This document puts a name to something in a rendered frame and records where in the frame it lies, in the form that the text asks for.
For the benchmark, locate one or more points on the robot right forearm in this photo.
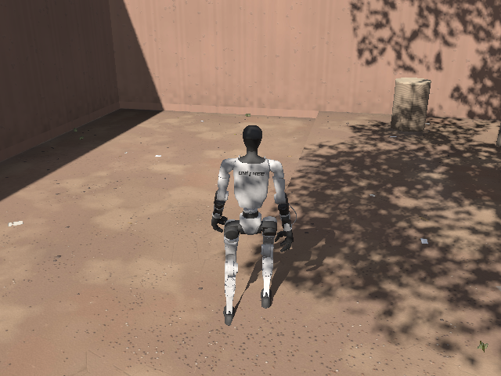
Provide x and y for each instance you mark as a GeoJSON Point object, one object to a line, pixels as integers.
{"type": "Point", "coordinates": [285, 215]}

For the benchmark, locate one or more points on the robot right upper arm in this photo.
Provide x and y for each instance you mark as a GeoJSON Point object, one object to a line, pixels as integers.
{"type": "Point", "coordinates": [279, 181]}

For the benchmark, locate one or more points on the robot left thigh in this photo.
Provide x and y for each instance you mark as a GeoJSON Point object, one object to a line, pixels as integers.
{"type": "Point", "coordinates": [231, 238]}

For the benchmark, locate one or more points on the humanoid robot head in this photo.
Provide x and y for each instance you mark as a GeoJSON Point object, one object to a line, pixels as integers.
{"type": "Point", "coordinates": [252, 136]}

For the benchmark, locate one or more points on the robot left forearm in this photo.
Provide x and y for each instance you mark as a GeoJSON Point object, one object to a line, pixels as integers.
{"type": "Point", "coordinates": [218, 207]}

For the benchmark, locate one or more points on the robot left hand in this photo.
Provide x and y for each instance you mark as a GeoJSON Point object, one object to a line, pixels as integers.
{"type": "Point", "coordinates": [214, 223]}

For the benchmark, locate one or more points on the robot left upper arm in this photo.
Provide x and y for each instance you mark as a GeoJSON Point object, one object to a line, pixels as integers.
{"type": "Point", "coordinates": [227, 166]}

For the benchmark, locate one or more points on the robot right hand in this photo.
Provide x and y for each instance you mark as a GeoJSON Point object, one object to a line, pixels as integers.
{"type": "Point", "coordinates": [288, 240]}

